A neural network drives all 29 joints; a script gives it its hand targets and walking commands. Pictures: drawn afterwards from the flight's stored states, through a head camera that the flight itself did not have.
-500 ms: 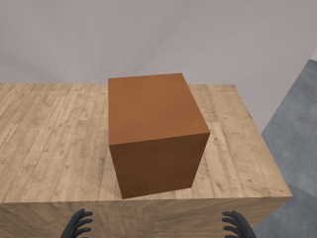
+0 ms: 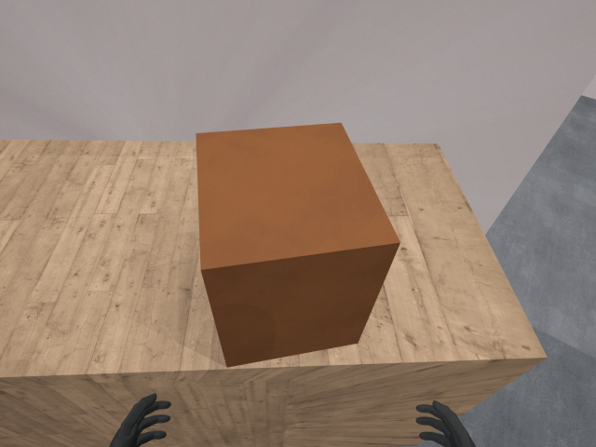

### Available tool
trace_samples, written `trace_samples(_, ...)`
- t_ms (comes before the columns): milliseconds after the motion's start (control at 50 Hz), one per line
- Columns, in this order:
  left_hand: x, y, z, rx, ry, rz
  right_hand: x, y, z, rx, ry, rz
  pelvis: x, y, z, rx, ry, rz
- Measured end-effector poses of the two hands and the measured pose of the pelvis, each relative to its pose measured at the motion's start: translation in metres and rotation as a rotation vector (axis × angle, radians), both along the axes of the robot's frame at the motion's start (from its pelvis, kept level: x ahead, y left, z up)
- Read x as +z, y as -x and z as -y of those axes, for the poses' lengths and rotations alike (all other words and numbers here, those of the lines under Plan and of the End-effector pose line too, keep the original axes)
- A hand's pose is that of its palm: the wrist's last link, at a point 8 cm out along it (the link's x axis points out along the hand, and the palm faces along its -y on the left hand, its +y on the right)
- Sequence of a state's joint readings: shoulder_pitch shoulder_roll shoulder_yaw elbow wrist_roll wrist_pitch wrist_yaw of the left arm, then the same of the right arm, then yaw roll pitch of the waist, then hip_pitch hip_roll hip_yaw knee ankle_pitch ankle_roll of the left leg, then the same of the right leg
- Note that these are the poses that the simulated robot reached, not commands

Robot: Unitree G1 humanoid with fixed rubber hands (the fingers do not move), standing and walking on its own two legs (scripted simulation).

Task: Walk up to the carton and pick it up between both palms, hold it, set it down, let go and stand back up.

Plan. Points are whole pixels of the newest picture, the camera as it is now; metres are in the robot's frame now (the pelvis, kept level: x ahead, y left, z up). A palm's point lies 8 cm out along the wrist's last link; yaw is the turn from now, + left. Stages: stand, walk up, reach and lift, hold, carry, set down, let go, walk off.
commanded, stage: stand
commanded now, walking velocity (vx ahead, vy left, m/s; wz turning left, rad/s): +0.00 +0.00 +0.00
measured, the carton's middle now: (283, 246) +0.39 +0.02 +0.05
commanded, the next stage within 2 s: none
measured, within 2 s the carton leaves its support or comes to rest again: neither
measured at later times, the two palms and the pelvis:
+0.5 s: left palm out of the picture +0.05 +0.31 -0.12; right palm out of the picture +0.08 -0.27 -0.12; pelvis +0.00 +0.01 +0.00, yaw +2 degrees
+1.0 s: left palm out of the picture +0.01 +0.30 -0.12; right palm out of the picture +0.04 -0.28 -0.12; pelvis -0.03 +0.01 +0.00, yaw +3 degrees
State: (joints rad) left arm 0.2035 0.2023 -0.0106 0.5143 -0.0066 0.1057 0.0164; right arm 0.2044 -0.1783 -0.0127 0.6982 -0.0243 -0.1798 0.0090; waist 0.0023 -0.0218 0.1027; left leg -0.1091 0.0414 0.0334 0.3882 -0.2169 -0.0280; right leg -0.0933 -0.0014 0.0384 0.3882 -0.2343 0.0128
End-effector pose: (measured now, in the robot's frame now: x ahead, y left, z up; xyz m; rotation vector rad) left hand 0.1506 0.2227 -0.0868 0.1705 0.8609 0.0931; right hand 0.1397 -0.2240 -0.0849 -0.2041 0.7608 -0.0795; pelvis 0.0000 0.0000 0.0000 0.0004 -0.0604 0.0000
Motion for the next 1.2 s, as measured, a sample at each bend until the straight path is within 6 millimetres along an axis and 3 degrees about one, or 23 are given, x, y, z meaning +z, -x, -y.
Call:
trace_samples(120,-0.013,0.011,-0.03,0.003,-0.062,-0.026,-0.015,0.017,0.025,0.0,0.078,-0.167,-0.006,-0.008,-0.003,0.016,0.002,-0.019)
trace_samples(240,-0.023,0.041,-0.066,0.056,-0.12,-0.12,-0.02,0.038,0.052,-0.056,0.136,-0.255,-0.008,-0.016,-0.006,0.025,0.005,-0.016)
trace_samples(360,-0.03,0.074,-0.083,0.085,-0.145,-0.229,-0.024,0.054,0.059,-0.071,0.154,-0.327,-0.007,-0.013,-0.01,0.03,0.006,-0.01)
trace_samples(500,-0.034,0.1,-0.084,0.095,-0.14,-0.311,-0.032,0.064,0.049,-0.06,0.13,-0.375,-0.005,-0.004,-0.013,0.034,0.007,0.0)
trace_samples(700,-0.035,0.115,-0.076,0.101,-0.124,-0.324,-0.038,0.071,0.037,-0.046,0.096,-0.384,-0.003,0.009,-0.013,0.039,0.007,0.019)
trace_samples(1020,-0.038,0.146,-0.076,0.122,-0.124,-0.392,-0.039,0.103,0.054,-0.073,0.118,-0.459,-0.001,0.027,-0.009,0.045,0.007,0.016)
trace_samples(1200,-0.04,0.148,-0.073,0.128,-0.117,-0.411,-0.04,0.106,0.057,-0.078,0.119,-0.486,-0.001,0.026,-0.006,0.049,0.008,0.013)
